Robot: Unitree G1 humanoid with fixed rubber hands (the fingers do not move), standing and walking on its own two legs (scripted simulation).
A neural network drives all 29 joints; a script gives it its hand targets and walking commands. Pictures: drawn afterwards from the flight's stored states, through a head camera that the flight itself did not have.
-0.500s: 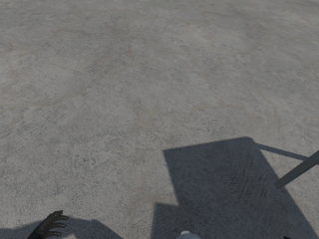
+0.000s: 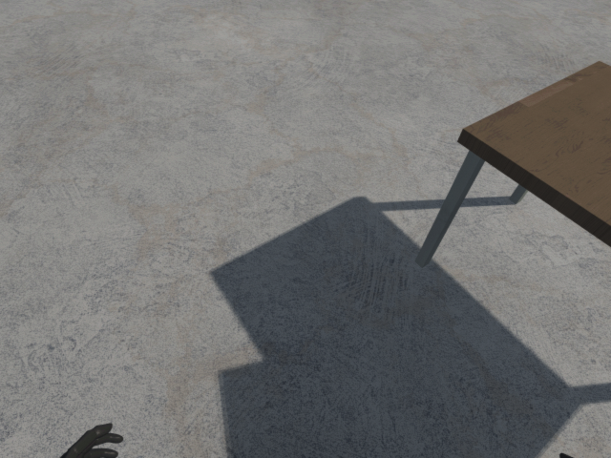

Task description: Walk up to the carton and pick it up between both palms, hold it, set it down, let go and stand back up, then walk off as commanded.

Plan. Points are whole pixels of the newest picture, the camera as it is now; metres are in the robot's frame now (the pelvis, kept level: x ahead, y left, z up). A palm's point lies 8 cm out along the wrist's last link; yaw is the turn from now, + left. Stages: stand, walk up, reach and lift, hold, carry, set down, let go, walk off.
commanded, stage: walk up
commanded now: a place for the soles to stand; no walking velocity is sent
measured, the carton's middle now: out of the picture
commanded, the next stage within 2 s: none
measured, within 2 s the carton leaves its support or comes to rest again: neither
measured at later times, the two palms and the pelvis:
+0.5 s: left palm (237, 345) +0.30 +0.12 -0.08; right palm out of the picture +0.04 -0.48 -0.08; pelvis +0.07 -0.13 -0.02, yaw -17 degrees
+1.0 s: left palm (335, 279) +0.43 -0.04 -0.10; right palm out of the picture +0.07 -0.58 -0.05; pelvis +0.18 -0.24 -0.01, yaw -31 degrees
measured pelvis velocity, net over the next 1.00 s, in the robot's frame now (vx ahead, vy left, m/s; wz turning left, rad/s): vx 0.18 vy -0.24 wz -0.55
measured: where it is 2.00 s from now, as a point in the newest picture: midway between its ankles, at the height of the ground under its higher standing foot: (463, 427)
